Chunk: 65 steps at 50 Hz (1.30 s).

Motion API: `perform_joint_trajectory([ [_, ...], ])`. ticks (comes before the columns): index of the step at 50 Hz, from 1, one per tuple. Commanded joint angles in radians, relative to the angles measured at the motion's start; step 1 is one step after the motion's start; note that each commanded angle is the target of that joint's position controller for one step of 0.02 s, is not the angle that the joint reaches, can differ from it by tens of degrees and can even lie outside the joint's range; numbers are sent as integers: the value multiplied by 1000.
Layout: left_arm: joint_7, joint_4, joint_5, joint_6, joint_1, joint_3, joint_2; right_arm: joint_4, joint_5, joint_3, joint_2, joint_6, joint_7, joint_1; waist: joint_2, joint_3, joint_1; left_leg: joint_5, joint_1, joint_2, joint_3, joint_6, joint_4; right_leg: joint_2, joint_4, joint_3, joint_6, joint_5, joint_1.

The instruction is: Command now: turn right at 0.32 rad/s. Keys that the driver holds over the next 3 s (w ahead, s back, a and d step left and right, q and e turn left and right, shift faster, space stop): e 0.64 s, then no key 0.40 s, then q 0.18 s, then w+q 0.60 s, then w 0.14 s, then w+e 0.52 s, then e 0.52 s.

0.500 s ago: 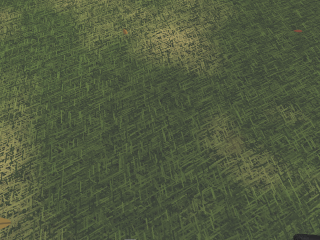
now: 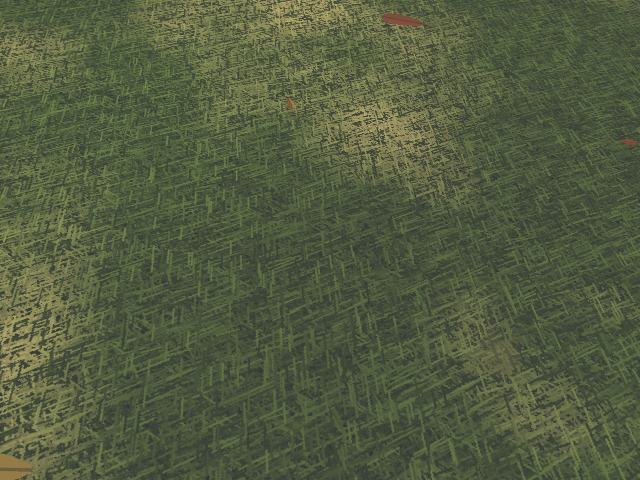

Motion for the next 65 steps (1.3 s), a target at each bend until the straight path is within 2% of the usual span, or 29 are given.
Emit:
perform_joint_trajectory([
  [1,-11,-129,9,-16,-111,-3,27,-60,7,-44,-163,-22,-38,-31,145,-21,-22,21,118,276,-235,125,-256,-53,-110,11,8,52,-100],
  [8,-59,-199,-24,-20,-197,-20,18,-55,24,-82,-247,13,-47,13,171,12,-66,-38,47,315,-163,155,-223,-56,-330,-152,-33,-78,68],
  [13,-73,-180,-41,-16,-107,1,44,-52,43,-84,-245,26,-28,-11,129,-52,-20,42,-55,303,-59,44,7,12,-643,-208,-125,-11,423],
  [14,-66,-172,-45,-22,-47,29,109,-40,29,-74,-199,21,-16,19,12,-79,3,-16,-185,235,39,-35,241,-43,-746,-81,-171,154,603],
  [15,-52,-202,-33,-32,-15,59,264,-115,-23,-44,-126,6,-4,-12,-316,-104,-17,-472,-559,75,88,-151,688,-355,-732,406,-331,641,797],
  [16,-66,-199,17,-50,88,50,238,-155,13,-59,-180,-23,-1,-151,-203,-230,106,-473,-656,-12,-160,-158,789,-442,-843,565,-504,591,808],
  [17,-71,-189,29,-66,54,41,216,-176,38,-69,-215,-24,-10,-221,-103,-156,85,-395,-708,-7,-199,-143,838,-402,-847,488,-490,547,787],
  [19,-51,-212,-27,-61,-93,20,156,-142,1,-74,-218,-2,-39,-182,-28,-100,6,-202,-687,20,-216,-134,807,-309,-814,325,-366,514,673],
  [20,-43,-226,-37,-52,-151,15,147,-140,-8,-81,-233,8,-43,-147,-29,-95,-32,-120,-602,21,-216,-135,760,-266,-814,263,-333,522,580],
  [23,-30,-227,-23,-47,-145,11,151,-148,-1,-65,-177,12,-29,-133,-2,-122,-49,22,-491,-16,-194,-133,691,-198,-809,206,-299,520,495],
  [26,-14,-216,-31,-38,-112,12,151,-181,0,-48,-140,8,-22,-200,-29,-113,-26,93,-470,-33,-195,-141,521,-163,-789,202,-274,441,487],
  [32,-13,-225,-28,-27,-77,22,178,-226,20,-49,-153,-2,-2,-309,-107,-73,11,53,-367,-72,-229,-133,284,-161,-804,346,-287,152,439],
  [36,-21,-228,-23,-24,-81,8,144,-219,27,-49,-159,-23,22,-288,-148,-93,9,-27,-192,-86,-194,-102,159,-158,-747,360,-297,300,426],
  [38,-25,-229,-28,-27,-93,-6,109,-202,27,-50,-154,-31,35,-222,-127,-93,-38,135,13,-66,-174,-67,-82,-121,-723,348,-256,297,374],
  [39,-28,-222,-17,-36,-45,-11,85,-200,15,-62,-195,-33,36,-187,-82,-110,-32,289,156,20,-235,-33,-114,-84,-677,324,-205,189,313],
  [40,-34,-221,12,-48,42,-24,36,-201,-9,-73,-262,-30,35,-135,152,-189,13,585,340,206,-438,72,-91,34,-494,216,-132,-147,192],
  [41,-34,-234,-13,-57,20,-17,57,-167,-20,-59,-204,-26,39,-128,334,-187,20,538,308,300,-611,228,-148,51,-460,150,-69,-363,112],
  [42,-30,-231,-13,-59,-24,3,132,-176,-5,-43,-152,-29,42,-137,275,-144,-12,425,284,293,-628,257,-175,12,-387,130,-27,-376,89],
  [43,-29,-231,-15,-53,-68,14,147,-172,4,-44,-158,-27,38,-147,234,-128,-19,353,265,265,-590,236,-175,6,-324,100,-3,-346,77],
  [46,-43,-189,-12,-38,-28,0,68,-179,14,-46,-188,-12,31,-233,164,-81,28,268,79,157,-407,152,-186,-29,-365,10,21,-244,216],
  [49,-57,-160,-14,-49,-27,-22,-4,-157,13,-36,-163,3,35,-200,199,-76,9,204,27,93,-311,130,-183,-14,-596,-61,-1,-104,379],
  [51,-59,-147,-2,-51,-24,-18,9,-138,16,-25,-137,-5,41,-155,178,-81,12,140,16,76,-296,90,-161,-7,-747,-70,-17,38,492],
  [53,-54,-177,14,-51,-28,-11,64,-118,11,-19,-129,-24,54,-119,111,-71,1,35,-55,50,-287,13,-128,-103,-752,31,-49,192,582],
  [54,-54,-153,7,-53,-42,7,109,-124,18,-24,-138,-28,59,-87,-23,-41,-45,6,-29,1,-234,-11,-141,-85,-708,18,-78,88,501],
  [56,-52,-171,9,-67,-58,1,64,-135,32,-34,-183,-24,53,-154,1,-1,2,37,-33,-15,-229,-23,-83,-72,-725,-2,-79,48,471],
  [60,-28,-185,-3,-78,-17,24,94,-185,47,-49,-193,-11,38,-170,-31,-31,9,193,-74,-51,-231,-1,57,-92,-692,-16,-91,112,483],
  [62,-22,-188,-2,-71,41,33,102,-200,51,-47,-168,-4,40,-162,-97,-66,25,87,-154,-91,-192,-19,181,-172,-742,67,-155,22,527],
  [64,-20,-194,-17,-74,65,40,135,-227,59,-46,-166,3,49,-185,-200,-18,41,-287,-334,-94,-119,-25,387,-362,-867,292,-297,-140,554],
  [65,-19,-191,-19,-86,93,40,148,-252,64,-49,-177,2,55,-226,-162,38,62,-370,-449,-42,-158,-17,520,-434,-916,383,-349,-187,558],
])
